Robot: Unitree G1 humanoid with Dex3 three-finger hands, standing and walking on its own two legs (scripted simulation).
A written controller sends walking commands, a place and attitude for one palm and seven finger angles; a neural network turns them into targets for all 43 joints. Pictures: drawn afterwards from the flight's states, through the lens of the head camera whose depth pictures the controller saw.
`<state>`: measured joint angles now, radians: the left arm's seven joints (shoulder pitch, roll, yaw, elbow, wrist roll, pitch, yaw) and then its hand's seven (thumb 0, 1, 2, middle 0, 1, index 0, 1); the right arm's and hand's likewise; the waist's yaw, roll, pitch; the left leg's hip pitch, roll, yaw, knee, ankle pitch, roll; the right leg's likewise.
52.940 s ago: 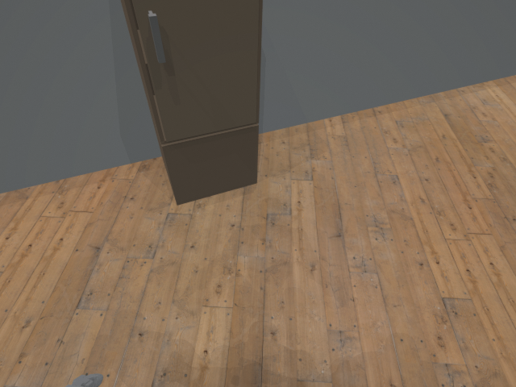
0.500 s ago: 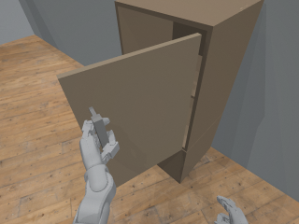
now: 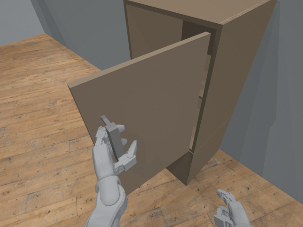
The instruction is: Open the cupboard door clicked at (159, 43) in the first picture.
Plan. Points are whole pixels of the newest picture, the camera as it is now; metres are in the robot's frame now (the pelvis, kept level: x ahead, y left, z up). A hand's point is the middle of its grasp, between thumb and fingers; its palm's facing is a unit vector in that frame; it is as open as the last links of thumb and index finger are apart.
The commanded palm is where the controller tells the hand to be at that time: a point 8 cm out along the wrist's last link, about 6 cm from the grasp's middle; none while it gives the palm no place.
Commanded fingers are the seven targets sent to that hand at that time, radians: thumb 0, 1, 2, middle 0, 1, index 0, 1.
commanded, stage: open thumb and fingers to let go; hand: left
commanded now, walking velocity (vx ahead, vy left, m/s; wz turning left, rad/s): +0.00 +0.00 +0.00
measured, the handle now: (112, 139) +0.31 +0.12 +0.10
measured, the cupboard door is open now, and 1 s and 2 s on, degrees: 82 84 84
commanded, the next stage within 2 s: slide the hand sideways off the handle in 0.54 s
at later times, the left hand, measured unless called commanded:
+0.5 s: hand (126, 153) +0.28 +0.08 +0.09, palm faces +0.33 -0.94 +0.00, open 14.5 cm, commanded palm +0.23 +0.12 +0.09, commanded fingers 0.00 -0.50 0.30 -0.15 -0.30 -0.15 -0.30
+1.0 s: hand (122, 166) +0.24 +0.09 +0.09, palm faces -0.11 -0.99 +0.03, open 15.9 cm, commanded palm +0.21 +0.14 +0.09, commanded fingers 0.00 -0.50 0.30 -0.15 -0.30 -0.15 -0.30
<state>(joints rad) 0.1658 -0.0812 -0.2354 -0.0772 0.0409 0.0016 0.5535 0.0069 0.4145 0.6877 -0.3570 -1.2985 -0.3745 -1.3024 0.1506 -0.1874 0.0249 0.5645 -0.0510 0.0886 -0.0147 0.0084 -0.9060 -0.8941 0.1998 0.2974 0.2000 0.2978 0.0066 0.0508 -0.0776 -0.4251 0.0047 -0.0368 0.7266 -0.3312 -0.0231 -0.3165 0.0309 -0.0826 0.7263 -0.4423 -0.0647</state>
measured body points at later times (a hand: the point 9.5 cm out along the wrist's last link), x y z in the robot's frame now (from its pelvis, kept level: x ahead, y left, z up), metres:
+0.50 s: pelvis -0.01 +0.01 +0.00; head -0.02 +0.00 +0.45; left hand +0.25 +0.13 +0.10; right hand +0.17 -0.20 -0.10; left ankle +0.03 +0.14 -0.71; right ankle -0.03 -0.07 -0.71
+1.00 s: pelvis -0.02 +0.03 +0.00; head -0.03 +0.02 +0.45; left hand +0.24 +0.14 +0.10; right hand +0.15 -0.19 -0.08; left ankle +0.03 +0.14 -0.71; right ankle -0.03 -0.07 -0.71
